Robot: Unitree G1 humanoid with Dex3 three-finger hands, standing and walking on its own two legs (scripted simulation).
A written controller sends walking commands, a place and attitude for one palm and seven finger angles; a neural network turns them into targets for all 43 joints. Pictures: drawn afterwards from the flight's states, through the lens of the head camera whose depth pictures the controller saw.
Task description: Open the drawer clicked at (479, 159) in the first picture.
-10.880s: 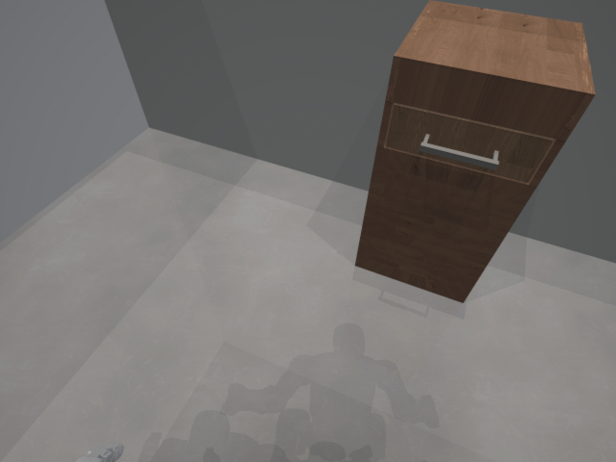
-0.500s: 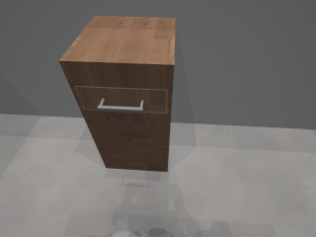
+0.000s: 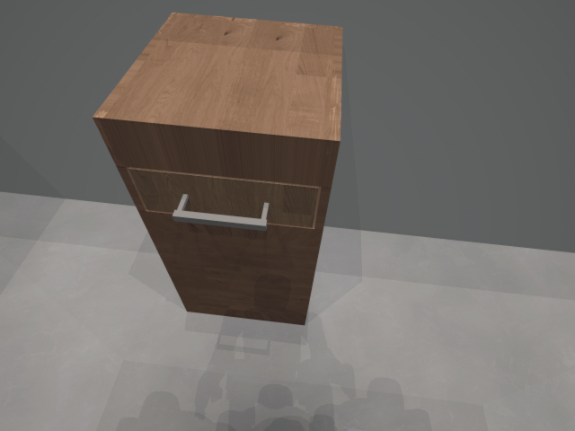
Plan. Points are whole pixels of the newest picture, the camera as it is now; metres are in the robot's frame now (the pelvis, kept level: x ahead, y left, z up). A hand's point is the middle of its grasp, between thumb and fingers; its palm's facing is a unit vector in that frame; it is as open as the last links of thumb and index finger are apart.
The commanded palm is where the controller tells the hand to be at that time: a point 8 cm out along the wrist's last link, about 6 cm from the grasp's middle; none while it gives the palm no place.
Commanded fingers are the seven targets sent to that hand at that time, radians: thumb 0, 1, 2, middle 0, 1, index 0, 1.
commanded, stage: come to a stop and stand still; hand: left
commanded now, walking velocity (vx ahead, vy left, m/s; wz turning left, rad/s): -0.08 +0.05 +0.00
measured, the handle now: (222, 212) +0.53 +0.18 -0.10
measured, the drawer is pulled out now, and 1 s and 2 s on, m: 0.00 0.00 0.00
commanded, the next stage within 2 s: look again from close up in 0.96 s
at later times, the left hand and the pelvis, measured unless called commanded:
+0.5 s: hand out of the picture +0.02 +0.13 -0.14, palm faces +0.11 -0.95 -0.30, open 7.4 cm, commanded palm none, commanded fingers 0.00 0.90 0.90 -0.20 -0.30 -0.20 -0.30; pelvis -0.02 -0.07 +0.01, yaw +2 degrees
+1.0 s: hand out of the picture -0.04 +0.16 -0.17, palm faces +0.07 -0.98 -0.19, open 7.4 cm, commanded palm none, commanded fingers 0.00 0.90 0.90 -0.20 -0.30 -0.20 -0.30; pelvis -0.03 -0.01 +0.00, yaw +1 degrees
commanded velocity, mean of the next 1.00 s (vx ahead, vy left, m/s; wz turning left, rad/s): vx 0.00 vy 0.08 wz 0.00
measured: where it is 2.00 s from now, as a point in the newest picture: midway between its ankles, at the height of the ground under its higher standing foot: outside the picture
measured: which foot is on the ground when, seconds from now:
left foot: down 0.00-0.14, up 0.16-0.70, down 0.72-1.00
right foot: up 0.00-0.12, down 0.14-1.00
